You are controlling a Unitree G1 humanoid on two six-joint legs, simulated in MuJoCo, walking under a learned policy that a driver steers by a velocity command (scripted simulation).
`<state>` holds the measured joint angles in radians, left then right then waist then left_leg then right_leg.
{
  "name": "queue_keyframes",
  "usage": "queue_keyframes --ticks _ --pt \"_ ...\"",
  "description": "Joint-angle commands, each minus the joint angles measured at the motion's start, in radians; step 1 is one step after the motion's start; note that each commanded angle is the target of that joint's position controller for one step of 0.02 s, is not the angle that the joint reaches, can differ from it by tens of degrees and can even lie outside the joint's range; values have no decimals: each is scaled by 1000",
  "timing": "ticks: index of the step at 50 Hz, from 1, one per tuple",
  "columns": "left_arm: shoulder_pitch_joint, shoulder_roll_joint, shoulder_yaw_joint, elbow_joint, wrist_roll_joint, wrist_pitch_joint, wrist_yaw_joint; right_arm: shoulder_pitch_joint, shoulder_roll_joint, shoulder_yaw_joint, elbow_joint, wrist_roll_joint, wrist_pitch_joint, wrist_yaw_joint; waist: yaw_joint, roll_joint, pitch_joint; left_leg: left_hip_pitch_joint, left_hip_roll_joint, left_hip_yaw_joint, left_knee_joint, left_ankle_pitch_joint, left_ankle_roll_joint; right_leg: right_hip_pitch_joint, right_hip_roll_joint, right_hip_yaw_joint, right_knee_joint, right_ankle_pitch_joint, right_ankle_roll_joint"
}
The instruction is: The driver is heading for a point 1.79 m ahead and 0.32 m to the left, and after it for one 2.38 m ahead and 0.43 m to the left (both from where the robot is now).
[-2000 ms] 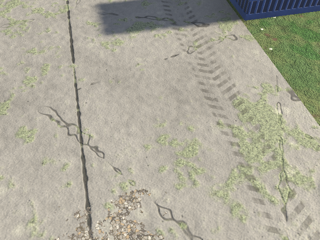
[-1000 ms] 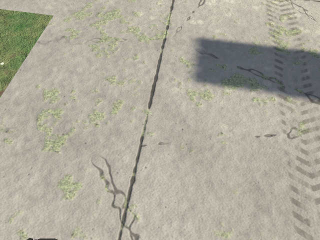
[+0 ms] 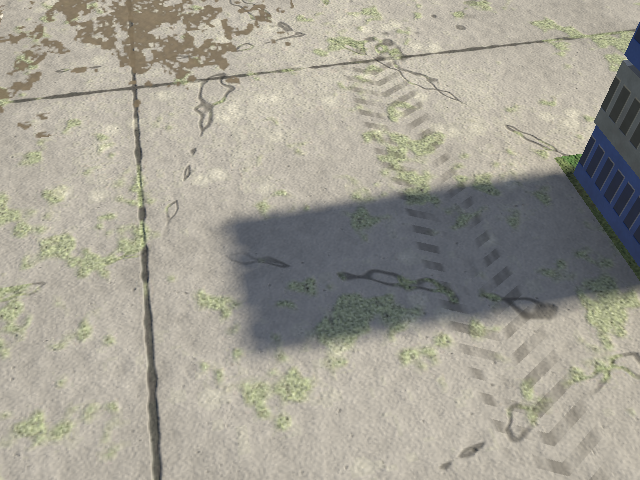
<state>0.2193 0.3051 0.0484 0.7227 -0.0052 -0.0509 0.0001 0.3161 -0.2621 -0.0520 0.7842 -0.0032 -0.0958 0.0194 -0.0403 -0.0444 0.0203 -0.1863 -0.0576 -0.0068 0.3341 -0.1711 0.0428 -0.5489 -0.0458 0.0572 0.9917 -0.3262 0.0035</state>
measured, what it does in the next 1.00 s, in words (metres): walks ahead, turning left: right foot, then left foot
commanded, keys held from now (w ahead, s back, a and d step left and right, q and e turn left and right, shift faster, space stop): no key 0.04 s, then q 0.72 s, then no key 0.04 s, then e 0.20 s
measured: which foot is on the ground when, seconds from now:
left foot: down 0.00-0.22, up 0.24-0.58, down 0.60-1.00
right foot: up 0.00-0.18, down 0.20-0.60, up 0.62-0.98, down 1.00-1.00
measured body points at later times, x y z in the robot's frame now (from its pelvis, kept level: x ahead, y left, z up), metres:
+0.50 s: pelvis +0.13 -0.03 -0.01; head +0.17 -0.02 +0.44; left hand +0.24 +0.26 -0.11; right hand +0.29 -0.30 -0.12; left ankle +0.13 +0.10 -0.70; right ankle +0.22 -0.14 -0.75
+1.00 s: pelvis +0.15 +0.00 -0.01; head +0.16 +0.02 +0.44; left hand +0.15 +0.31 -0.13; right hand +0.40 -0.16 -0.10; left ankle +0.12 +0.10 -0.75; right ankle +0.21 -0.13 -0.74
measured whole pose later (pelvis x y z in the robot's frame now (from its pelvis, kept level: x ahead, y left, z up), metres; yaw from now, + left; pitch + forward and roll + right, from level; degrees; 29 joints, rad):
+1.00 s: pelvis +0.15 +0.00 -0.01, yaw +22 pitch +0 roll +0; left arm 0.16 0.29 0.06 0.85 -0.01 0.02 0.01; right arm 0.13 -0.24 -0.02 0.71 -0.02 0.01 -0.01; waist 0.02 -0.03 0.02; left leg -0.25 -0.06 -0.04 0.49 -0.24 0.05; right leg -0.29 -0.04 0.02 0.57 -0.23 0.06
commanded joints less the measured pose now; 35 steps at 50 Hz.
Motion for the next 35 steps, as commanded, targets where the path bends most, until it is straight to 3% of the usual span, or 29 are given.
queue_keyframes --ticks 1,3,6,9,10,11,12,13,14,16,18,23,26,29,30,31,32,33,34,35 --pt "-15 6 -8 -68 13 -15 -4 -71 -166 -35 -57 4 -8 -9 33 131 -26 13 246 -144 -118 575 180 4 -22 -22 -183 113 25" --pt "-65 12 -9 -71 10 -19 -9 -36 -180 -37 -35 11 6 -14 9 139 -54 0 216 -97 -102 618 151 91 11 -43 -299 268 26" --pt "-131 36 0 -91 12 -22 -15 14 -182 -34 0 25 25 -19 1 142 -60 37 217 -128 -43 553 125 145 49 -19 -417 343 13" --pt "-71 84 24 -72 25 -30 -10 -19 -187 -35 -3 32 38 -29 63 133 -81 29 195 -176 81 431 71 304 54 -10 -562 436 -30" --pt "-32 131 38 -67 33 -31 1 -4 -161 -27 -10 22 35 -30 74 93 -118 -23 141 -159 176 341 31 429 -13 27 -582 634 -61" --pt "35 201 52 -76 52 -23 17 41 -100 -6 -33 -3 26 -26 75 -70 -233 -212 60 -117 406 -38 -23 686 -226 182 -488 1037 -153" --pt "65 185 51 -76 44 5 18 163 -67 9 -16 15 32 -31 73 -238 -382 -352 3 -64 664 -561 -69 815 -414 363 -485 1080 -300" --pt "64 133 40 -77 24 23 14 151 -158 -17 1 28 51 -34 91 -135 -362 -384 36 -99 785 -563 -90 731 -379 363 -533 860 -296" --pt "13 108 33 -77 11 31 15 90 -175 -30 -15 33 72 -42 77 -100 -262 -446 60 -76 841 -499 -103 647 -333 303 -578 659 -265" --pt "-109 78 22 -79 13 35 14 62 -162 -39 -18 23 123 -65 35 -87 -142 -414 108 -66 839 -380 -130 432 -270 198 -674 377 -232" --pt "-172 86 28 -70 33 32 14 76 -130 -38 -30 17 152 -74 1 -123 -90 -310 107 -27 822 -294 -141 262 -227 95 -741 291 -231" --pt "-188 106 41 -36 23 31 33 -14 -98 -30 -89 10 151 -52 19 -90 -110 -221 139 -1 581 -178 -108 275 -248 -12 -744 330 -244" --pt "-170 139 52 -13 12 43 32 -41 -122 -35 -114 12 153 -31 27 -86 -118 -170 134 23 476 -170 -80 317 -281 -21 -723 322 -238" --pt "-179 148 57 7 -15 56 30 1 -133 -47 -108 9 156 -16 -10 -65 -109 -51 94 70 261 -70 -23 309 -261 -69 -630 245 -166" --pt "-140 118 53 27 -18 61 28 22 -157 -58 -101 2 155 -19 -10 -13 -93 8 84 38 172 -9 11 263 -219 -112 -540 153 -104" --pt "-96 64 41 34 3 66 23 31 -248 -82 -116 1 153 -34 17 231 -61 78 252 -223 21 211 88 112 -103 -226 -284 -37 2" --pt "-169 64 40 -25 25 63 29 2 -343 -95 -152 -16 144 -39 6 403 -16 64 445 -528 -44 307 273 -119 57 -182 -70 -319 66" --pt "-236 98 52 -34 25 62 35 6 -294 -84 -157 -38 120 -33 -35 278 -56 33 420 -504 -56 245 300 -122 45 -39 90 -320 52" --pt "-211 103 58 -26 8 65 36 -38 -269 -75 -157 -33 101 -34 3 239 -59 27 372 -419 -48 201 250 -125 30 -4 129 -230 33" --pt "-168 104 65 4 7 69 43 -101 -242 -72 -169 -11 93 -37 34 181 -63 34 322 -361 -32 153 193 -125 18 8 125 -150 30"
Velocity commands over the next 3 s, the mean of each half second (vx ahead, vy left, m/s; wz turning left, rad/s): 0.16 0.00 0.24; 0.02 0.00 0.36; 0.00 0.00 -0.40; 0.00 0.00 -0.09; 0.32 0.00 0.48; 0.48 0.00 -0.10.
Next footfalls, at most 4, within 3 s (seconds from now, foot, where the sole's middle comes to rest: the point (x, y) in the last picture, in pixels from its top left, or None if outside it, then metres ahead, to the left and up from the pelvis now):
0.20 right None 0.26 -0.14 -0.78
0.60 left None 0.16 0.11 -0.78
1.00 right None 0.25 -0.12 -0.78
1.56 right None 0.21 -0.15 -0.78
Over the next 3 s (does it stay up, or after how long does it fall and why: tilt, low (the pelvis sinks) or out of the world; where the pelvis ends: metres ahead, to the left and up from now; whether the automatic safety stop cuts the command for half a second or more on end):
stays up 0.58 0.10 -0.02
